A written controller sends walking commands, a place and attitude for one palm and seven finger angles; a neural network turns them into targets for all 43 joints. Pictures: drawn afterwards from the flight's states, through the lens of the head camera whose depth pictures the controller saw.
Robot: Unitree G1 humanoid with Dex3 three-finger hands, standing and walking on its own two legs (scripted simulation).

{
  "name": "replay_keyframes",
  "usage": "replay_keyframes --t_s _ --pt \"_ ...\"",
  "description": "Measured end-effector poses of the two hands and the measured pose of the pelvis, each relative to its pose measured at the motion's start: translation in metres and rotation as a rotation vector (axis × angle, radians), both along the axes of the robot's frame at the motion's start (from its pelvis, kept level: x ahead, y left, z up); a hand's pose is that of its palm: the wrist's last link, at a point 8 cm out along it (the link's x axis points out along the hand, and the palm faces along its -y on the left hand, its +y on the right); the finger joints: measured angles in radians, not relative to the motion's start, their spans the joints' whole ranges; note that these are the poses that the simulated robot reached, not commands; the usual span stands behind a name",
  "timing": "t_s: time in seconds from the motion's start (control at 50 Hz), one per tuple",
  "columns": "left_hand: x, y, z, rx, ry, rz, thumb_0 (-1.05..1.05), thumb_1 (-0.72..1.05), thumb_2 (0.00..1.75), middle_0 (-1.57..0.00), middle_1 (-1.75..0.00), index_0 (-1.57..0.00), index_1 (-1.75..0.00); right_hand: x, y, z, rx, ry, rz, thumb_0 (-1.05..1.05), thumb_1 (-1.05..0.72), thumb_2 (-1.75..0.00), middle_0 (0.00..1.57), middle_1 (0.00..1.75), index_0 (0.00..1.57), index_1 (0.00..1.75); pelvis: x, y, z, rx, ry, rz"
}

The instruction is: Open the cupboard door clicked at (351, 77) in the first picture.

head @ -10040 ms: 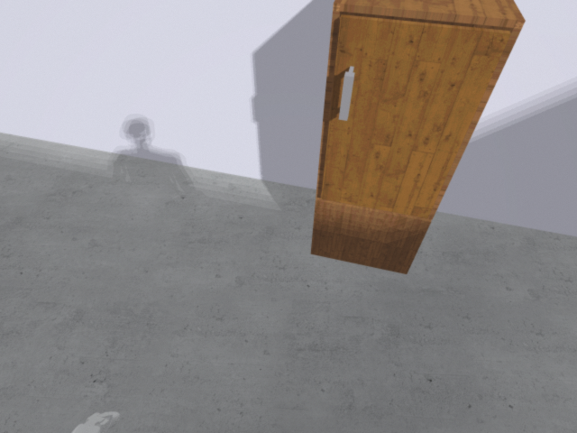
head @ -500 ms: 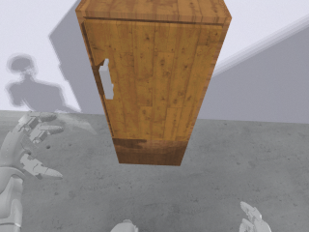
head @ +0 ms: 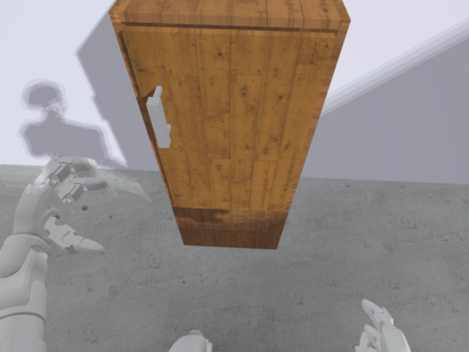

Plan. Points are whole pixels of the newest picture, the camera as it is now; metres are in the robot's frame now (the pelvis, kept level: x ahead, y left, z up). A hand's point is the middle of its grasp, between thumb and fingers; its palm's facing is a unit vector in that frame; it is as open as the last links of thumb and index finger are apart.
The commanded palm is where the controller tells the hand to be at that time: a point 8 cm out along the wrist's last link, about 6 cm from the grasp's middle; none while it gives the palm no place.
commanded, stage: move the hooked fingers beside the handle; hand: left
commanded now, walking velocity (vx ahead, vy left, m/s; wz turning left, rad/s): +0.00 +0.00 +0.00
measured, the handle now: (161, 117) +0.55 +0.19 +0.06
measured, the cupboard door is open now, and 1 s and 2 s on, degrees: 0 0 0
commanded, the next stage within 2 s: none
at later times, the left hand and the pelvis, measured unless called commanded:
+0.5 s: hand (104, 168) +0.40 +0.26 +0.07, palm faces +0.00 -1.00 -0.01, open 13.9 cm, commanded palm +0.37 +0.31 +0.07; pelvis +0.01 +0.01 -0.01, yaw -1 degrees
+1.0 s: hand (116, 146) +0.45 +0.26 +0.07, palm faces +0.01 -1.00 -0.01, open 13.9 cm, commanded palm +0.44 +0.30 +0.07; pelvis +0.01 +0.01 -0.01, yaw -2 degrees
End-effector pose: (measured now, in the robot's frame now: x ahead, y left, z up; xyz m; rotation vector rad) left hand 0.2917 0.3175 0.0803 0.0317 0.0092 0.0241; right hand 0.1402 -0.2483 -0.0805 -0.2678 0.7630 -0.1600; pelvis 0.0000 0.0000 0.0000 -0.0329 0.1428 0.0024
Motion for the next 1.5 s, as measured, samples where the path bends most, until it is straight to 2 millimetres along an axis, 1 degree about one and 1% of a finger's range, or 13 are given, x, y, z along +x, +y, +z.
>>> replay_keyframes --t_s 0.08,0.16,0.32,0.44,0.58,0.66,0.76,0.88,0.98,1.22,1.32,1.42,1.5 --pt "0.017 -0.002 0.003 0.000 -0.010 -0.008 -0.01 -0.50 0.30 -0.30 -1.20 -0.31 -1.20 -0.008 -0.004 -0.003 -0.005 0.029 -0.021 0.01 -0.90 -0.90 0.21 0.30 0.21 0.30 0.001 -0.001 0.000 0.001 0.008 -0.005" --pt "0.033 0.001 0.003 -0.005 0.006 -0.006 -0.01 -0.50 0.30 -0.30 -1.20 -0.31 -1.20 -0.019 -0.008 -0.005 -0.008 0.063 -0.050 0.01 -0.90 -0.90 0.21 0.30 0.21 0.30 0.003 -0.001 -0.001 0.002 0.019 -0.013" --pt "0.056 0.006 -0.001 -0.011 0.019 -0.008 -0.01 -0.50 0.30 -0.30 -1.20 -0.30 -1.20 -0.042 -0.015 -0.012 -0.022 0.155 -0.089 0.01 -0.90 -0.90 0.21 0.30 0.21 0.30 0.006 0.003 -0.003 0.000 0.045 -0.021" --pt "0.075 0.002 -0.007 -0.018 0.014 -0.020 -0.01 -0.50 0.30 -0.29 -1.20 -0.30 -1.20 -0.054 -0.014 -0.017 -0.032 0.213 -0.108 0.01 -0.90 -0.90 0.21 0.30 0.21 0.30 0.007 0.006 -0.006 -0.005 0.064 -0.022" --pt "0.099 -0.004 -0.006 -0.018 0.002 -0.027 -0.01 -0.50 0.30 -0.30 -1.20 -0.30 -1.20 -0.060 -0.008 -0.020 -0.025 0.245 -0.129 0.01 -0.90 -0.90 0.21 0.30 0.21 0.30 0.009 0.011 -0.007 -0.007 0.082 -0.029" --pt "0.109 -0.006 -0.004 -0.017 0.005 -0.026 -0.01 -0.50 0.30 -0.30 -1.20 -0.30 -1.20 -0.063 -0.004 -0.021 -0.013 0.260 -0.136 0.01 -0.90 -0.90 0.21 0.30 0.21 0.30 0.011 0.013 -0.008 -0.007 0.090 -0.033" --pt "0.118 -0.004 -0.006 -0.020 0.021 -0.009 -0.01 -0.50 0.30 -0.30 -1.20 -0.31 -1.20 -0.068 -0.002 -0.023 -0.009 0.287 -0.143 0.01 -0.90 -0.90 0.21 0.30 0.21 0.30 0.011 0.013 -0.009 -0.008 0.100 -0.036" --pt "0.126 -0.004 -0.005 -0.018 -0.004 -0.007 -0.01 -0.50 0.30 -0.30 -1.20 -0.30 -1.20 -0.077 -0.004 -0.026 -0.015 0.330 -0.153 0.00 -0.90 -0.90 0.21 0.30 0.21 0.30 0.011 0.014 -0.011 -0.012 0.110 -0.037" --pt "0.137 -0.005 -0.006 -0.021 0.009 -0.011 -0.01 -0.50 0.30 -0.30 -1.20 -0.30 -1.20 -0.087 -0.007 -0.029 -0.028 0.366 -0.167 0.00 -0.90 -0.90 0.21 0.30 0.21 0.30 0.008 0.013 -0.014 -0.016 0.120 -0.032" --pt "0.171 -0.024 -0.003 -0.020 0.006 -0.018 -0.01 -0.50 0.30 -0.30 -1.20 -0.31 -1.20 -0.120 -0.013 -0.036 -0.032 0.461 -0.216 0.00 -0.91 -0.90 0.21 0.30 0.21 0.30 0.004 0.010 -0.020 -0.016 0.157 -0.041" --pt "0.185 -0.024 -0.006 -0.007 0.036 -0.001 -0.01 -0.50 0.30 -0.30 -1.20 -0.31 -1.20 -0.136 -0.014 -0.037 -0.030 0.503 -0.243 0.00 -0.90 -0.90 0.21 0.30 0.21 0.30 0.004 0.007 -0.023 -0.017 0.175 -0.047" --pt "0.198 -0.022 0.000 -0.002 0.005 0.007 -0.01 -0.50 0.30 -0.30 -1.20 -0.31 -1.20 -0.152 -0.015 -0.039 -0.033 0.557 -0.265 0.00 -0.90 -0.90 0.21 0.30 0.21 0.30 0.005 0.005 -0.026 -0.021 0.197 -0.051" --pt "0.208 -0.018 -0.002 -0.012 0.024 0.000 -0.01 -0.50 0.30 -0.30 -1.20 -0.31 -1.20 -0.161 -0.015 -0.038 -0.037 0.592 -0.286 0.00 -0.91 -0.90 0.21 0.30 0.21 0.30 0.006 0.005 -0.028 -0.024 0.213 -0.054"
